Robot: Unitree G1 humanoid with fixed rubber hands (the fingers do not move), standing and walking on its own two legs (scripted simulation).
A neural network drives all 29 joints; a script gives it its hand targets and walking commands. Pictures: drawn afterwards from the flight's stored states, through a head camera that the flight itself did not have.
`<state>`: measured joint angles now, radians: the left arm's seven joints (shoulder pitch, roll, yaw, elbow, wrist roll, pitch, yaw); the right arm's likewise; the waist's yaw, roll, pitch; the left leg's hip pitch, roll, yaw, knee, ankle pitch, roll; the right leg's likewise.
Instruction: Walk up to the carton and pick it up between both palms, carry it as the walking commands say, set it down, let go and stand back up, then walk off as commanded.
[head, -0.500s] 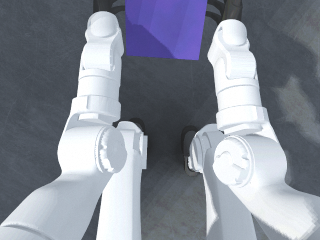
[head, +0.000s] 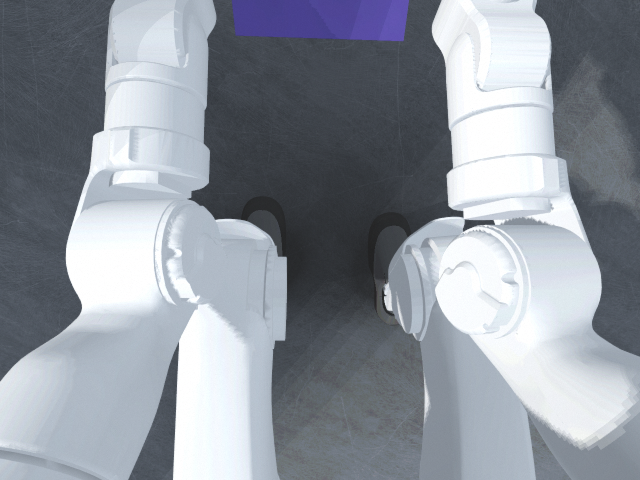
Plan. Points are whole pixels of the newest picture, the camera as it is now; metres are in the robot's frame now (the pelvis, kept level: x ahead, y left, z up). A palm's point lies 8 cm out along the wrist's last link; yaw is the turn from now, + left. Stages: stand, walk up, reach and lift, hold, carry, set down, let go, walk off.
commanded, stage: set down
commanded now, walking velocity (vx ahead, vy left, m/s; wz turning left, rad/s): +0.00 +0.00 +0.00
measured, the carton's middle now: out of the picture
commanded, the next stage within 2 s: none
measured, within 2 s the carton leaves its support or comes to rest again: neither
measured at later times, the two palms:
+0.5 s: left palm out of the picture +0.55 +0.18 -0.23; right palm out of the picture +0.56 -0.06 -0.21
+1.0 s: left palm out of the picture +0.56 +0.17 -0.24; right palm out of the picture +0.56 -0.08 -0.23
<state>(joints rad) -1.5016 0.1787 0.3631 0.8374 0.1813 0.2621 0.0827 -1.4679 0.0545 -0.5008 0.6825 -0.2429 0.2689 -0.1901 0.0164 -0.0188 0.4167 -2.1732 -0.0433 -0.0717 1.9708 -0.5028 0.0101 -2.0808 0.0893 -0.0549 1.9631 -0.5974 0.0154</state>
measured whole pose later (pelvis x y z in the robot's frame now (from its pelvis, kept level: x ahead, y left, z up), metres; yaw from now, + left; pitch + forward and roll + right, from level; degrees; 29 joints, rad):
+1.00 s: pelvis +0.00 +0.00 -0.03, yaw +0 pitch +37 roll -5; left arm -1.60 0.25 0.31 0.94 0.11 0.22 -0.03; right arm -1.56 -0.07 -0.49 0.80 -0.23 0.27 -0.11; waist 0.02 -0.02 0.52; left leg -2.19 -0.04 -0.06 2.10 -0.54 0.01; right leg -2.11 0.10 -0.05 2.09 -0.64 0.02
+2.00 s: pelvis +0.01 +0.00 -0.04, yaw +0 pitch +37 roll -5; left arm -1.61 0.25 0.38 0.98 0.16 0.16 -0.08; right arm -1.57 -0.08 -0.49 0.84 -0.23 0.21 -0.07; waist 0.03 -0.02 0.52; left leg -2.20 -0.03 -0.06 2.13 -0.57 0.01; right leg -2.12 0.11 -0.05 2.12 -0.66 0.02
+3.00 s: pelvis -0.01 +0.00 +0.00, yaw +1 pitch +28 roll -5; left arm -1.62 0.44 0.16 0.99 -0.10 0.27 0.06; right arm -1.57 -0.18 -0.25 0.87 -0.01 0.30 -0.21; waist 0.01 -0.03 0.52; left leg -1.96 -0.03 -0.06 2.02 -0.55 0.01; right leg -1.88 0.11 -0.04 2.01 -0.63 0.02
